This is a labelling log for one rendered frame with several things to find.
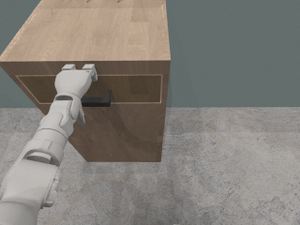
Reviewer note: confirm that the left robot upper arm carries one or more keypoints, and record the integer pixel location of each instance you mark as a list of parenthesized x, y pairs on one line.
[(32, 186)]

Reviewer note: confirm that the left robot hand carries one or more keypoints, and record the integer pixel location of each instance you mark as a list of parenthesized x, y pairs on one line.
[(76, 82)]

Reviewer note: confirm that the handle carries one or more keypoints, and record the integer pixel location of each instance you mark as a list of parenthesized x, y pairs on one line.
[(97, 101)]

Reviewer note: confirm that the cabinet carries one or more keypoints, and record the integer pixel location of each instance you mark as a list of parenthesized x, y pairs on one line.
[(119, 37)]

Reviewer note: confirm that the drawer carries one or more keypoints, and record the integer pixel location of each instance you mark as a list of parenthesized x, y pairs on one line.
[(125, 88)]

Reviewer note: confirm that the left robot forearm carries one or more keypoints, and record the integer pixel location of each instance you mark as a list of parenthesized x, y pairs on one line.
[(50, 139)]

